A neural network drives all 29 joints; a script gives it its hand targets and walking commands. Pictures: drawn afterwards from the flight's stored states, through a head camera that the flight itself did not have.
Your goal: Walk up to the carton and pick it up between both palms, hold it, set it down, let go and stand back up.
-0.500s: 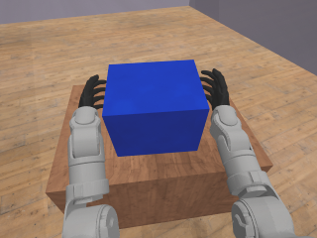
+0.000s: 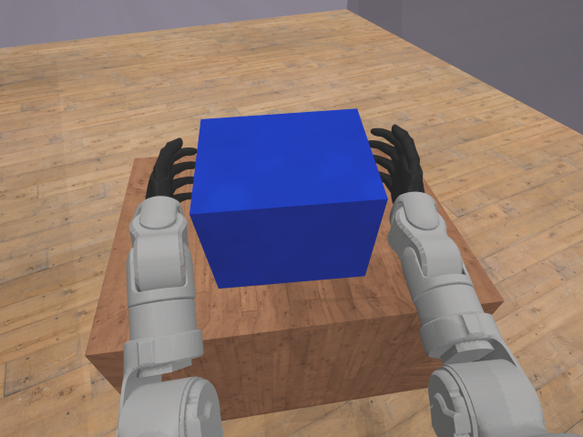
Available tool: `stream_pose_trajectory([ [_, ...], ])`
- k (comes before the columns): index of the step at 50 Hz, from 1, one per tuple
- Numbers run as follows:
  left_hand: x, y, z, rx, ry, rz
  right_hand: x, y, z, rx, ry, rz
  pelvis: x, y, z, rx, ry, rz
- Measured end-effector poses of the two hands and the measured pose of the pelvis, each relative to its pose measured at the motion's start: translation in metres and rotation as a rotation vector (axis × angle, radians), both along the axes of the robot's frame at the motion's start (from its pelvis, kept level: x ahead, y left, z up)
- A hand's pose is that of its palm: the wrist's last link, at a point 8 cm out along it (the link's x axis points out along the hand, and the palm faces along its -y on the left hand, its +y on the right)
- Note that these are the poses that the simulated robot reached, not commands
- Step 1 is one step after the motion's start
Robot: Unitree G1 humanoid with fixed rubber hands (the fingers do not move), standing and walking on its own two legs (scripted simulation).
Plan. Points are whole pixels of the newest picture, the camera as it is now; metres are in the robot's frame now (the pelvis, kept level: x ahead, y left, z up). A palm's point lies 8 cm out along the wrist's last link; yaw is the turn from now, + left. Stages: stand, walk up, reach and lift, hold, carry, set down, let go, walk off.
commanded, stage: hold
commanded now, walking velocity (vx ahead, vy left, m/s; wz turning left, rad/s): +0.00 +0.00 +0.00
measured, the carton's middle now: (286, 200) +0.41 +0.00 +0.12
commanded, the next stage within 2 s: none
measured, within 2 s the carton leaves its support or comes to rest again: neither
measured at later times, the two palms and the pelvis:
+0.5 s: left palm (141, 204) +0.36 +0.19 +0.16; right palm (381, 176) +0.38 -0.12 +0.18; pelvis +0.00 +0.00 +0.00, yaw +1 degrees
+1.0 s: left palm (169, 201) +0.36 +0.15 +0.17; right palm (410, 189) +0.36 -0.16 +0.18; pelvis +0.00 +0.00 +0.00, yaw -1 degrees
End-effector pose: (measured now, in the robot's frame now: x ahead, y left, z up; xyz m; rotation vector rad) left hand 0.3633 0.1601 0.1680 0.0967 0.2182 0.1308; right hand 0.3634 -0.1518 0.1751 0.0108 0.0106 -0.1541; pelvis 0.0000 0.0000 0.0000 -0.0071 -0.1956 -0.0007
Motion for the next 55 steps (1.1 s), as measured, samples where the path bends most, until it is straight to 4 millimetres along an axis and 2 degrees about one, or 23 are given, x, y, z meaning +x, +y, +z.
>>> stream_pose_trajectory([
  [11,-0.001,0.002,-0.002,-0.009,-0.002,0.004,0.0,0.002,-0.001,0.004,-0.004,0.003,0.0,0.0,0.0,0.0,0.0,-0.006],
  [20,-0.005,0.022,0.0,-0.027,-0.002,0.059,0.014,0.023,0.009,-0.025,-0.003,0.059,-0.001,-0.001,0.0,0.002,0.013,-0.006],
  [25,-0.004,0.028,-0.003,-0.023,0.009,0.062,0.016,0.029,0.006,-0.02,0.01,0.064,0.001,-0.001,0.0,-0.001,0.014,0.014],
  [30,-0.003,0.022,-0.003,-0.009,0.005,0.045,0.012,0.023,0.002,0.003,0.009,0.047,0.003,0.001,0.0,-0.005,0.015,0.02],
  [35,0.001,0.007,0.002,0.009,-0.018,0.006,0.004,0.007,0.004,0.015,-0.014,0.01,0.005,0.002,0.0,-0.005,0.002,0.025],
  [42,0.002,-0.011,-0.001,0.005,0.005,-0.032,-0.007,-0.012,-0.004,0.006,0.003,-0.028,0.003,0.001,0.0,-0.002,-0.011,-0.006],
  [47,-0.001,-0.011,-0.001,-0.005,0.003,-0.015,-0.006,-0.011,-0.001,-0.005,-0.001,-0.015,-0.001,-0.001,0.0,0.0,-0.006,-0.019],
  [55,-0.002,0.002,0.001,-0.011,0.008,0.013,0.0,0.002,0.001,-0.002,0.004,0.008,-0.004,-0.004,0.0,0.003,0.008,-0.001],
])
